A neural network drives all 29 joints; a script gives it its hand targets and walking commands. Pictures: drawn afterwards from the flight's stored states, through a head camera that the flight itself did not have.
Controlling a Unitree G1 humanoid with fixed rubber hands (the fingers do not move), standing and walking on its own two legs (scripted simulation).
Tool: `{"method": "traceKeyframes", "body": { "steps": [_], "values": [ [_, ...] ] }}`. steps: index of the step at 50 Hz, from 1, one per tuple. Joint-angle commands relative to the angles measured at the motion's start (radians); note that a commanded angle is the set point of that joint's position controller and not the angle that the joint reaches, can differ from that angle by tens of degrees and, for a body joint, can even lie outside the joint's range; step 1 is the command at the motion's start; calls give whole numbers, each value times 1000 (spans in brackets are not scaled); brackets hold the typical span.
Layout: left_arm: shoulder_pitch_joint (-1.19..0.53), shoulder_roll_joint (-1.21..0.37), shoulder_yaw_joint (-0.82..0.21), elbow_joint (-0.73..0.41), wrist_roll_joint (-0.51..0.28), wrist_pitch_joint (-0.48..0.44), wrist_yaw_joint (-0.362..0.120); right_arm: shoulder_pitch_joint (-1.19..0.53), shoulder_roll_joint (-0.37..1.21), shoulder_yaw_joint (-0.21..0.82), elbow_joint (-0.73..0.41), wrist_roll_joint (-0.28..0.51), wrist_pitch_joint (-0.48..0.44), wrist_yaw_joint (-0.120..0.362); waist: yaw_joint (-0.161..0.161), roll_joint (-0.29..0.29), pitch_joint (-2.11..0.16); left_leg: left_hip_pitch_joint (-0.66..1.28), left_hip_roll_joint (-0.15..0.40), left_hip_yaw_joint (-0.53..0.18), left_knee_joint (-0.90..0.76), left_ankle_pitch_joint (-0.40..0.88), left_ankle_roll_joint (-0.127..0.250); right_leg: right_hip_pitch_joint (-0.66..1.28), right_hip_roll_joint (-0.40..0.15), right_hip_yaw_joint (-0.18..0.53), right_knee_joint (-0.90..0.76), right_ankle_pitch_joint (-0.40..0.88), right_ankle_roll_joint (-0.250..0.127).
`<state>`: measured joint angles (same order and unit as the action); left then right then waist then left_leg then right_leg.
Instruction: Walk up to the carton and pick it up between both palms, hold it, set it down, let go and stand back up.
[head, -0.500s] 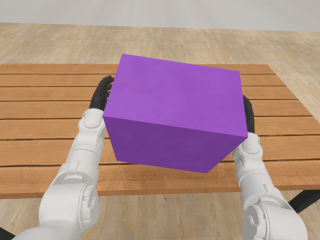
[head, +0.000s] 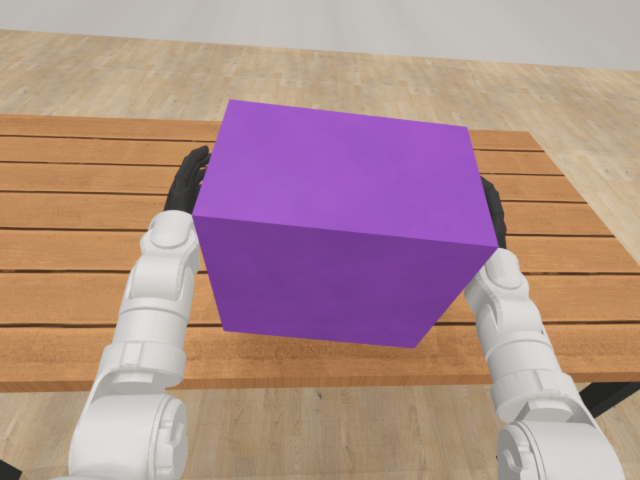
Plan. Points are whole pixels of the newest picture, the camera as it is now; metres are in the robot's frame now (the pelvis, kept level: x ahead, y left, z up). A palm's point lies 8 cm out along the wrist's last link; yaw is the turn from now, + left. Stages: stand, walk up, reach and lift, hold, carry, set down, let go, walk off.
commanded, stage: reach and lift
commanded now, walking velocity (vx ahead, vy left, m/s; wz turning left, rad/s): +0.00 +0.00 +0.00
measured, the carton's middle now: (333, 239) +0.40 -0.04 +0.11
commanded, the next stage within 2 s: hold in 1.94 s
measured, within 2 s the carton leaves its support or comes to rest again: neither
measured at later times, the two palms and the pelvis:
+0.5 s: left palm (158, 192) +0.38 +0.16 +0.21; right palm (492, 217) +0.35 -0.21 +0.19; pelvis -0.01 +0.00 +0.00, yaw +0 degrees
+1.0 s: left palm (138, 168) +0.36 +0.17 +0.25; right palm (511, 169) +0.35 -0.21 +0.25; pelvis -0.02 -0.01 +0.00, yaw -1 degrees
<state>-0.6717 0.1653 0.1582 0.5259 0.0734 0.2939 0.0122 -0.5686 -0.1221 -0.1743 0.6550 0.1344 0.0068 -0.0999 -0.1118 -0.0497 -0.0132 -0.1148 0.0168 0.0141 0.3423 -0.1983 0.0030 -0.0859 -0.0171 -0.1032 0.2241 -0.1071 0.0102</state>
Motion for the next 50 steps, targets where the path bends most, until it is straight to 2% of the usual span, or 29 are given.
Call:
{"method": "traceKeyframes", "body": {
  "steps": [1, 3, 6, 11, 14, 15, 17, 18, 21, 26, 29, 35, 43, 50],
  "values": [
    [-640, -622, -362, -323, -53, 2, -159, -805, 483, 427, -415, 25, -4, 106, -2, 73, -543, 171, -74, -10, 22, 469, -77, 229, 59, 27, 60, 353, 20],
    [-634, -616, -358, -352, -53, 28, -164, -808, 484, 435, -450, 33, 15, 109, -2, 67, -539, 164, -76, -11, 21, 469, -75, 240, 62, 25, 69, 371, 23],
    [-623, -594, -322, -328, -28, 73, -177, -807, 469, 421, -427, 34, 56, 115, 4, 60, -462, 149, -77, -8, -3, 387, -64, 225, 58, 25, 58, 301, 21],
    [-650, -584, -295, -325, -15, 127, -193, -838, 452, 383, -397, 35, 89, 126, 0, 63, -415, 162, -70, -2, -23, 329, -62, 194, 59, 16, 43, 219, 17],
    [-656, -589, -308, -351, -23, 157, -191, -850, 442, 384, -404, 54, 110, 131, -6, 81, -425, 200, -67, -5, -10, 369, -72, 183, 65, 11, 42, 220, 12],
    [-675, -589, -308, -344, -29, 161, -192, -868, 435, 370, -400, 50, 114, 131, -17, 71, -420, 194, -66, -5, -14, 355, -72, 169, 66, 9, 38, 207, 14],
    [-687, -601, -325, -388, -41, 168, -184, -891, 441, 389, -425, 66, 116, 135, -11, 77, -459, 217, -62, -9, -3, 398, -76, 174, 71, 7, 46, 228, 11],
    [-693, -600, -329, -387, -43, 175, -182, -886, 435, 382, -411, 68, 125, 135, -21, 81, -448, 225, -61, -12, -1, 406, -79, 164, 71, 8, 43, 221, 9],
    [-699, -599, -319, -374, -42, 207, -181, -914, 431, 379, -396, 75, 149, 141, -15, 76, -427, 216, -57, -13, -12, 378, -72, 156, 71, 11, 34, 182, 6],
    [-742, -597, -330, -432, -68, 241, -172, -958, 447, 404, -424, 116, 186, 139, -14, 72, -490, 214, -63, -12, -1, 400, -66, 184, 70, 22, 43, 226, 10],
    [-766, -593, -328, -444, -78, 265, -164, -990, 448, 411, -417, 137, 213, 145, -4, 73, -488, 202, -58, -16, -8, 380, -59, 176, 72, 26, 42, 198, 6],
    [-802, -584, -300, -416, -76, 326, -159, -1052, 451, 403, -365, 174, 270, 152, 13, 82, -468, 144, -57, -12, -27, 320, -45, 184, 68, 42, 43, 164, 3],
    [-888, -565, -276, -415, -98, 378, -155, -1128, 478, 395, -301, 227, 347, 151, 20, 74, -472, 71, -57, -15, -52, 219, -20, 192, 63, 61, 44, 125, 4],
    [-935, -554, -264, -378, -126, 410, -156, -1181, 486, 383, -266, 269, 408, 141, 11, 72, -482, 23, -58, -24, -57, 184, -12, 210, 61, 77, 46, 139, 7]
  ]
}}
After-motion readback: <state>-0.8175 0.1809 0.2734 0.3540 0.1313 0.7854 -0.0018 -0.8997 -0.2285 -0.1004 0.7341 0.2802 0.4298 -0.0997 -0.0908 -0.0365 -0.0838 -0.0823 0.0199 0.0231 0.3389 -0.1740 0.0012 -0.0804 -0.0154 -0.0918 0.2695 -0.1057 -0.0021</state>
